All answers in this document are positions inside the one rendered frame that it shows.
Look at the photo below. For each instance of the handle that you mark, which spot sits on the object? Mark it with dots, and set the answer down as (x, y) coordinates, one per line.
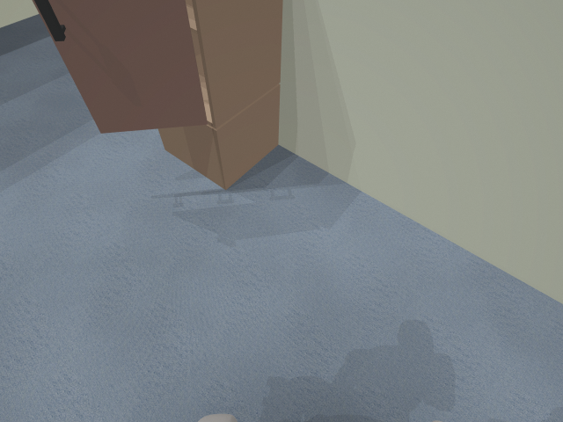
(51, 20)

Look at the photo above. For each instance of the cupboard door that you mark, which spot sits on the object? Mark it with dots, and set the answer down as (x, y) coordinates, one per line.
(132, 61)

